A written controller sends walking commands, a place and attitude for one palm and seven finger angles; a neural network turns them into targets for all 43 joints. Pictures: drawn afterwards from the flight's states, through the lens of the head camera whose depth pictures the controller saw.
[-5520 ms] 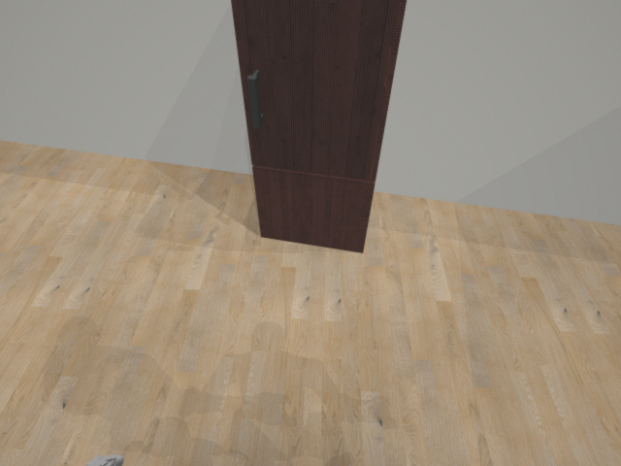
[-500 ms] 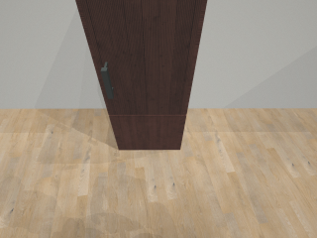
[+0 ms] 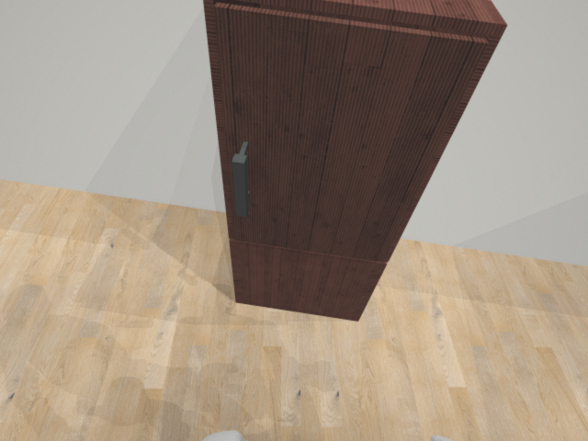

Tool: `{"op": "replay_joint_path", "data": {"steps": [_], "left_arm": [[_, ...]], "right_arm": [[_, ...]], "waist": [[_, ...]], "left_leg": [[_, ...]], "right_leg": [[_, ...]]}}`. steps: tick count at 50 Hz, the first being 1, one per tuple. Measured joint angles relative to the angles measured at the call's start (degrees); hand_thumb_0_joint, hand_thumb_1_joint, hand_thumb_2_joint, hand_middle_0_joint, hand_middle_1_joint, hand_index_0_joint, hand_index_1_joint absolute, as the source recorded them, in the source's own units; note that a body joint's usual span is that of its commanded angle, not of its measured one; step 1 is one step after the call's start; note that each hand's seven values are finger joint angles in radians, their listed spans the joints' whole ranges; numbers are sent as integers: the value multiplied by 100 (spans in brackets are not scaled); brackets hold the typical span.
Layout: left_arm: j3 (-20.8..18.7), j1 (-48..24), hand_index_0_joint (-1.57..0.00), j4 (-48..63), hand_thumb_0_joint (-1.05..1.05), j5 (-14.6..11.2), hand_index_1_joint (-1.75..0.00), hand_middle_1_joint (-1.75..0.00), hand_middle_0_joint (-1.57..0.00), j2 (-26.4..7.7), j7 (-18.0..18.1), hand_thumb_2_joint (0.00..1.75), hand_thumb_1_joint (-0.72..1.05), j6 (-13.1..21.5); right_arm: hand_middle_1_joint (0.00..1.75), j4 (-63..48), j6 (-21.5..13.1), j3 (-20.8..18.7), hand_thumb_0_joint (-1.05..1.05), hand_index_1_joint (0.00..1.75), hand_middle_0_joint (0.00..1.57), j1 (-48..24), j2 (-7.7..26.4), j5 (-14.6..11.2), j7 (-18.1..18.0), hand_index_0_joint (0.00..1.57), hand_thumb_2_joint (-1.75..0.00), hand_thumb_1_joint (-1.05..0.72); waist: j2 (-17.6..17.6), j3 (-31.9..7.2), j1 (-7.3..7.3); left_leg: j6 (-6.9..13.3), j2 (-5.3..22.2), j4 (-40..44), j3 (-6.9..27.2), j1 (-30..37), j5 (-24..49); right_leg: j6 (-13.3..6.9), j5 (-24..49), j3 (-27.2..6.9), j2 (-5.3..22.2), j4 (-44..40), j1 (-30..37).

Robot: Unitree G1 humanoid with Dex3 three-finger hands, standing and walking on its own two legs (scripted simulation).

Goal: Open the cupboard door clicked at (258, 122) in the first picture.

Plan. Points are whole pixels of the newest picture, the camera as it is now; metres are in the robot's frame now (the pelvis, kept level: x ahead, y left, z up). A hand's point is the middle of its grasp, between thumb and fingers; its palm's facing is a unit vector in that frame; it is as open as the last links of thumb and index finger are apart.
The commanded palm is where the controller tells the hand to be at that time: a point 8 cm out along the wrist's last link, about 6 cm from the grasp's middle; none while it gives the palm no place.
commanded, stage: come to a stop and stand still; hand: left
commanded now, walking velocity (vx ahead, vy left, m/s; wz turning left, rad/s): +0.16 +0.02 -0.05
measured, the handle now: (243, 180) +0.61 +0.17 -0.06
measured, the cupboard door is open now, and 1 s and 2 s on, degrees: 0 0 0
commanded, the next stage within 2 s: look again from close up in 1.96 s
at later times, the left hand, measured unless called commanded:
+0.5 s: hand out of the picture +0.13 +0.16 -0.15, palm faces +0.02 -0.97 -0.25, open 7.4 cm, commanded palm none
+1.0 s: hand out of the picture +0.01 +0.24 -0.15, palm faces +0.05 -0.96 -0.26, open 7.4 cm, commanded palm none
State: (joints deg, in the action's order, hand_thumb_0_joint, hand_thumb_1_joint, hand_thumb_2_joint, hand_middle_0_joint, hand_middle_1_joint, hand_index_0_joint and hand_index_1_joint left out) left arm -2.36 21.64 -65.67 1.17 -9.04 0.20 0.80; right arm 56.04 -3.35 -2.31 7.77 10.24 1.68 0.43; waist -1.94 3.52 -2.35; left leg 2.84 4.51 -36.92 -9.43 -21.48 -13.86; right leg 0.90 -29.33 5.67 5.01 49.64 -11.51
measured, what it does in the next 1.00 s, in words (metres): steps on the spot: right foot, then left foot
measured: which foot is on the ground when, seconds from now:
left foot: down 0.00-0.38, up 0.40-0.66, down 0.68-1.00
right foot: up 0.00-0.30, down 0.32-1.00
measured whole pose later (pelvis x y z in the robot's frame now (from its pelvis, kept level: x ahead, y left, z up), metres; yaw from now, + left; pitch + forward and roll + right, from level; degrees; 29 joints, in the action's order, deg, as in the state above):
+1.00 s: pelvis +0.01 +0.04 +0.01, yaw +1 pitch -3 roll +1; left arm -0.3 19.6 -57.9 1.5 -11.1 1.0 -1.7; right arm 53.8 1.1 -0.6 16.1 11.3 1.2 -0.4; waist 1.7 0.6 -0.7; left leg 3.0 -2.4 -30.2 -4.7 -10.5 -16.8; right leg 1.0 -9.9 -2.8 3.5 30.4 -18.4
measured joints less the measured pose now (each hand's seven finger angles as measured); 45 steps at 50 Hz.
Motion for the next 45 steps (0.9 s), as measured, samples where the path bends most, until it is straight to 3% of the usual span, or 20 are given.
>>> {"op": "replay_joint_path", "data": {"steps": [2, 5, 10, 14, 16, 19, 21, 24, 26, 29, 32, 34, 38, 41, 45], "left_arm": [[-12, -110, -20, 13, 1, 4, -30, -30, -20, -33, -15, 90, 91, -34], [-33, -330, -20, 140, 1, 19, -30, -30, -20, -64, -17, 90, 91, -35], [0, -714, -20, 392, 1, -11, -30, -30, -19, -47, 101, 90, 91, -75], [2, -963, -20, 499, 1, -5, -30, -30, -19, -110, 154, 90, 92, -169], [1, -1019, -20, 571, 1, 6, -30, -30, -19, -140, 146, 90, 92, -181], [8, -1090, -20, 637, 1, 31, -30, -30, -19, -101, 151, 90, 92, -159], [29, -1151, -20, 680, 1, 25, -30, -30, -20, -56, 153, 90, 91, -136], [36, -1276, -20, 747, 1, 30, -30, -30, -20, 46, 174, 90, 91, -149], [21, -1338, -20, 795, 1, 35, -30, -30, -20, 101, 194, 90, 91, -164], [0, -1387, -20, 857, 1, 56, -30, -30, -20, 101, 188, 90, 91, -165], [11, -1347, -20, 870, 1, 52, -30, -30, -20, 48, 214, 90, 91, -151], [71, -1191, -20, 944, 1, 19, -30, -30, -20, 12, 283, 90, 91, -146], [120, -947, -20, 932, 1, -12, -30, -30, -20, -82, 239, 90, 90, -310], [160, -744, -20, 955, 1, 8, -30, -30, -20, -142, 153, 90, 90, -335], [193, -495, -20, 899, 1, 14, -30, -30, -20, -197, 91, 90, 90, -278]], "right_arm": [[30, 11, -6, 47, 0, 30, 20, 44, -88, -15, -62, 19, -90, -91], [30, 113, -24, 20, 0, 30, 20, 223, -190, -78, -181, 20, -90, -92], [30, 408, 94, 70, -1, 30, 21, 480, -137, -71, -247, 20, -90, -95], [30, 621, 281, 75, 0, 30, 21, 597, -225, -68, -246, 20, -90, -93], [30, 666, 359, 45, 0, 30, 21, 640, -269, -74, -241, 20, -90, -92], [30, 658, 469, -27, 1, 30, 21, 617, -246, -109, -219, 20, -90, -92], [30, 603, 561, -64, 1, 30, 21, 589, -212, -128, -211, 20, -90, -91], [30, 551, 657, -105, 1, 30, 20, 512, -138, -139, -213, 20, -90, -91], [30, 513, 679, -119, 1, 30, 20, 462, -85, -137, -205, 20, -90, -91], [30, 441, 660, -110, 1, 30, 20, 399, -45, -131, -183, 19, -90, -91], [30, 322, 577, -74, 1, 30, 20, 387, -21, -136, -162, 19, -90, -91], [30, 89, 502, -59, 1, 30, 20, 478, 39, -144, -159, 19, -90, -91], [30, -207, 452, 12, 1, 30, 20, 634, 43, -63, -157, 19, -90, -91], [30, -342, 440, 102, 1, 30, 20, 692, 18, -44, -140, 19, -90, -91], [30, -348, 424, 136, 1, 30, 20, 731, 40, -51, -129, 20, -90, -92]], "waist": [[-22, 31, 27], [-30, 17, 87], [6, -34, 201], [36, -8, 273], [55, 8, 288], [244, 63, 344], [327, 95, 399], [399, 157, 378], [424, 173, 346], [368, 159, 279], [270, 85, 244], [270, -42, 291], [185, -177, 245], [235, -252, 220], [287, -276, 190]], "left_leg": [[38, -51, 206, -93, 211, -16], [63, -190, 753, -177, 566, 132], [67, -343, 1249, -169, 935, 236], [-16, -338, 1064, -138, 1012, 31], [-82, -318, 845, -154, 976, -122], [-211, -171, 429, -99, 795, -319], [-308, -201, -213, 182, 530, -995], [-398, -309, -1498, 603, 120, -1494], [-457, -326, -1837, 730, 33, -1533], [-509, -308, -1466, 771, 184, -1506], [-523, -289, -466, 714, 557, -1150], [-437, -299, 270, 679, 849, -727], [-157, -445, 196, 520, 985, -647], [-72, -511, 336, 446, 1047, -575], [-13, -618, 516, 418, 1103, -420]], "right_leg": [[-67, 149, -94, -38, 1098, -601], [-44, 602, -95, 7, 1372, -1183], [92, 1006, -162, -12, 1, -1239], [92, 1167, -151, -78, -1002, -860], [51, 1576, -138, -101, -1482, -615], [-169, 1398, -92, -224, -1581, -550], [-254, 1360, -33, -242, -1539, -599], [-294, 1472, 23, -241, -1659, -598], [-277, 1565, 38, -234, -1761, -599], [-239, 1695, 25, -193, -1872, -639], [-161, 1770, -4, -135, -1839, -743], [-71, 1700, -16, -96, -1582, -893], [-13, 1485, -223, -3, -1418, -815], [-88, 1533, -433, -56, -1562, -773], [-28, 1906, -648, -76, -1799, -702]]}}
